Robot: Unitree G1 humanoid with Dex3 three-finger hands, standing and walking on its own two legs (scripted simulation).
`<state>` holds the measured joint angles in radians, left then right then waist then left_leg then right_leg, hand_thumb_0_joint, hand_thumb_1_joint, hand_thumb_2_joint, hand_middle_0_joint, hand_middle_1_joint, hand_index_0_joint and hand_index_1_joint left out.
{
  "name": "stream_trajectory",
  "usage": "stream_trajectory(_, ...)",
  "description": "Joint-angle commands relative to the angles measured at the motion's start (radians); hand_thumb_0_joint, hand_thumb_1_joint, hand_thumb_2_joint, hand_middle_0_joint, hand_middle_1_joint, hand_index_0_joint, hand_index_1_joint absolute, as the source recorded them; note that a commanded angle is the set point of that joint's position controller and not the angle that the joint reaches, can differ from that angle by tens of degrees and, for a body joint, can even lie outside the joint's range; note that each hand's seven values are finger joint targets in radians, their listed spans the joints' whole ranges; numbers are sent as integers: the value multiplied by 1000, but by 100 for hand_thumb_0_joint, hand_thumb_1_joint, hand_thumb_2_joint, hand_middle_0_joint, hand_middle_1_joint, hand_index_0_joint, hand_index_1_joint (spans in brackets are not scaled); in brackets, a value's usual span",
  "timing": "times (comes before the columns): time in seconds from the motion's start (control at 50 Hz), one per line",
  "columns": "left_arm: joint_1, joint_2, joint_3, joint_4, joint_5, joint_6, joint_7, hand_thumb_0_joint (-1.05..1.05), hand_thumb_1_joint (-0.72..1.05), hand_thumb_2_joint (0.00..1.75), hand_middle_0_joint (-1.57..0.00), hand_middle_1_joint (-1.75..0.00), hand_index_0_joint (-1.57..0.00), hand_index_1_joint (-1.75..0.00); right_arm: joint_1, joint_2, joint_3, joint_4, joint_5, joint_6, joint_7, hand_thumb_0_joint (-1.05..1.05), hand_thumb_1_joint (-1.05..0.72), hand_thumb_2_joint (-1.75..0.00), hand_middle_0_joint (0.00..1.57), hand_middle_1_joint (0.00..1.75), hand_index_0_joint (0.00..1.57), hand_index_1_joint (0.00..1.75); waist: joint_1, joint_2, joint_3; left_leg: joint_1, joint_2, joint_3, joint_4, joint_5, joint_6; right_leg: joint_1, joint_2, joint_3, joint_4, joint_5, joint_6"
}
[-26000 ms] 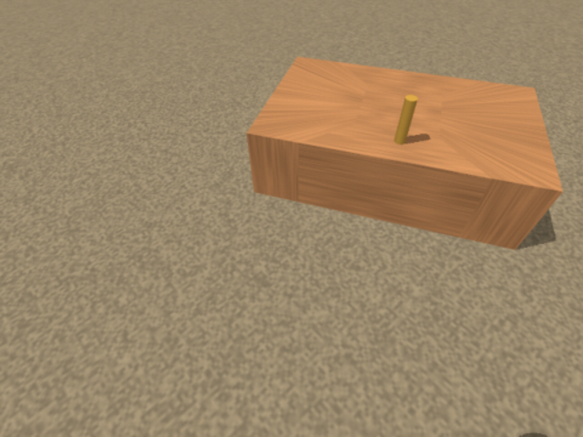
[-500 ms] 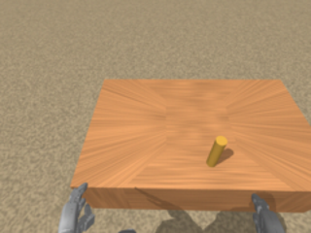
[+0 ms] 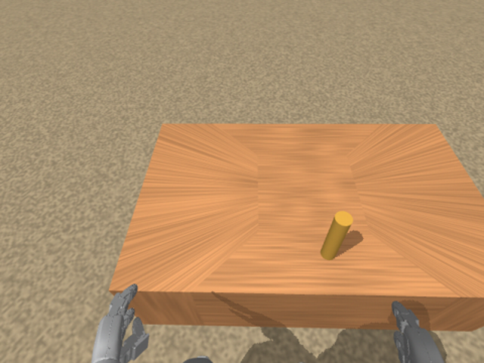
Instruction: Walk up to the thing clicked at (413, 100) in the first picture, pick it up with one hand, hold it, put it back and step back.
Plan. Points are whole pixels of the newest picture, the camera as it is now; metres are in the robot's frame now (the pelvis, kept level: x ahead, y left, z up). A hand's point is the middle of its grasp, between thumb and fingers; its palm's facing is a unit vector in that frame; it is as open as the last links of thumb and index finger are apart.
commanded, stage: home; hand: right
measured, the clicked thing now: (335, 237) +0.49 -0.21 -0.26
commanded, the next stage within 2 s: stand in 0.92 s
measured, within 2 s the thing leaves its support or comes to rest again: neither
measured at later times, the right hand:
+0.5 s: hand out of the picture +0.11 -0.24 -0.11, palm faces +0.00 +0.95 -0.32, open 17.5 cm
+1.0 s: hand out of the picture +0.02 -0.25 -0.10, palm faces +0.01 +0.94 -0.35, open 17.4 cm
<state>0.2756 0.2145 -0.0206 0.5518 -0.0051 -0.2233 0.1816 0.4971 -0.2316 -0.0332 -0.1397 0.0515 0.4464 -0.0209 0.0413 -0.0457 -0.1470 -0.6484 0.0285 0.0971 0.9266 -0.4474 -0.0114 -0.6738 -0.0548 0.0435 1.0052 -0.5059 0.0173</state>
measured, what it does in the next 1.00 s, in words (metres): rises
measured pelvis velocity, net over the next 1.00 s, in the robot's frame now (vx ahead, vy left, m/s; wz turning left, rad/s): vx -0.02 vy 0.00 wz -0.01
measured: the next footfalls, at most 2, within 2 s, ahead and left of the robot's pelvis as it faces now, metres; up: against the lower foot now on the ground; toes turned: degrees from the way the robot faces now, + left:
none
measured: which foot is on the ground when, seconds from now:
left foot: down 0.00-1.00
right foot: down 0.00-1.00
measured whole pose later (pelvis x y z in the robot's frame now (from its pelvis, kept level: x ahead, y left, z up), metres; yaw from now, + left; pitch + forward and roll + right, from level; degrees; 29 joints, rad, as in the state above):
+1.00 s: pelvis -0.02 +0.00 +0.06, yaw -1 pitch -4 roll +0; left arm 0.15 0.30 0.02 1.12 0.03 0.01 -0.01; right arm 0.21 -0.31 -0.01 1.10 -0.03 -0.01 -0.02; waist -0.01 -0.01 0.06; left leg -0.14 0.07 0.08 0.41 -0.19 -0.02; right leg -0.12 0.00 0.00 0.40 -0.20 0.00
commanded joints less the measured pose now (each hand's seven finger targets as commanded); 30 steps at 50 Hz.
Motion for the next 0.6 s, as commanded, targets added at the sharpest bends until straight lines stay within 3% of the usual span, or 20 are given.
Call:
stream_trajectory(0.0, -64, 135, 52, -159, 1, -60, 11, 0, 90, 90, -20, -30, -20, -30, -5, -101, -59, -174, -5, -34, -9, 0, 55, -5, 5, 5, 5, 5, -4, -25, -77, 63, -41, -6, -132, 192, 11, 79, 40, -1, -172, 245, -21)
stream_trajectory(0.1, -59, 127, 51, -161, 4, -62, 15, 0, 90, 90, -20, -30, -20, -30, -26, -119, -72, -210, -6, -47, -12, 0, 55, -5, 5, 5, 5, 5, -4, -1, -101, 86, -37, -15, -145, 197, 7, 81, 45, -9, -162, 234, -27)
stream_trajectory(0.12, -64, 127, 50, -159, 4, -61, 15, 0, 90, 90, -20, -30, -20, -30, -29, -114, -62, -194, -9, -45, -13, 0, 55, -5, 5, 5, 5, 5, 0, -2, -79, 75, -38, -17, -151, 176, 7, 71, 45, -12, -164, 212, -27)
stream_trajectory(0.14, -60, 128, 49, -156, 3, -65, 14, 0, 90, 90, -20, -30, -20, -30, 3, -66, -26, -146, -6, -38, -5, 0, 55, -5, 5, 5, 5, 5, 12, 14, -68, 64, -41, -10, -146, 175, 6, 74, 43, -7, -171, 212, -29)
stream_trajectory(0.16, -62, 139, 58, -155, 4, -66, 14, 0, 90, 90, -20, -30, -20, -30, -13, -98, -58, -184, -3, -40, -9, 0, 55, -5, 5, 5, 5, 5, -5, -19, -77, 62, -41, -9, -140, 166, 11, 70, 41, -4, -176, 211, -23)
stream_trajectory(0.18, -61, 135, 53, -159, 4, -64, 13, 0, 90, 90, -20, -30, -20, -30, -12, -101, -59, -180, -3, -40, -8, 0, 55, -5, 5, 5, 5, 5, -3, -24, -83, 63, -41, -9, -141, 163, 11, 73, 42, -3, -176, 211, -24)
stream_trajectory(0.2, -169, 295, 99, 65, 116, 50, -46, 0, 90, 90, -20, -30, -20, -30, -235, -222, -71, 171, -137, -270, -33, 0, 59, -2, 5, 4, 5, 4, -72, 114, 63, 296, 22, -107, -198, 186, 73, 99, 5, 45, -224, 366, -75)
stream_trajectory(0.22, -138, 259, 101, 62, 118, 92, -82, 0, 90, 90, -20, -30, -20, -30, -200, -222, -79, 361, -105, -352, -23, 0, 58, -3, 5, 4, 5, 4, -59, 151, 14, 326, 58, -150, -227, 216, 90, 142, 11, 9, -213, 338, -72)
stream_trajectory(0.24, -104, 244, 102, 49, 111, 114, -100, 0, 90, 90, -20, -30, -20, -30, -188, -252, -74, 378, -119, -394, -16, 0, 60, -2, 5, 4, 5, 4, -39, 160, 32, 293, 74, -191, -253, 211, 97, 132, 21, -9, -202, 277, -73)
stream_trajectory(0.26, -97, 254, 111, 73, 97, 120, -115, 0, 90, 90, -20, -30, -20, -30, -182, -267, -70, 418, -138, -419, -12, 0, 59, -3, 5, 4, 5, 4, -46, 163, 26, 292, 98, -205, -270, 229, 92, 171, 23, -13, -204, 270, -73)
stream_trajectory(0.28, -90, 243, 108, 99, 81, 126, -132, 0, 90, 90, -20, -30, -20, -30, -217, -272, -65, 462, -140, -437, -6, 0, 60, -2, 4, 4, 4, 4, -32, 152, 18, 292, 109, -210, -281, 230, 84, 212, 30, -20, -231, 246, -73)
stream_trajectory(0.34, -98, 263, 105, 157, 70, 141, -169, 0, 90, 90, -20, -30, -20, -30, -267, -213, -47, 573, -103, -444, 2, 0, 55, -5, 5, 5, 5, 5, -52, 13, 33, 289, 68, -129, -246, 212, 46, 281, 6, 43, -347, 294, -80)
stream_trajectory(0.4, -122, 258, 99, 200, 62, 150, -173, 0, 90, 90, -20, -30, -20, -30, -272, -201, -39, 681, -98, -462, -2, 0, 55, -5, 5, 5, 5, 5, -63, -48, 53, 337, 46, -97, -257, 229, 25, 303, -36, 97, -428, 349, -82)
stream_trajectory(0.48, -133, 273, 103, 249, 55, 166, -163, 0, 90, 90, -20, -30, -20, -30, -287, -231, -43, 803, -101, -481, -6, 0, 56, -4, 5, 5, 5, 5, -61, -5, 71, 430, 66, -103, -333, 307, 34, 337, -26, 76, -490, 384, -70)
stream_trajectory(0.58, -122, 285, 100, 325, 45, 184, -163, 0, 90, 90, -20, -30, -20, -30, -285, -244, -30, 934, -92, -485, -11, 0, 56, -5, 5, 5, 5, 5, -59, 13, 101, 483, 81, -104, -426, 354, 23, 418, -35, 76, -575, 417, -61)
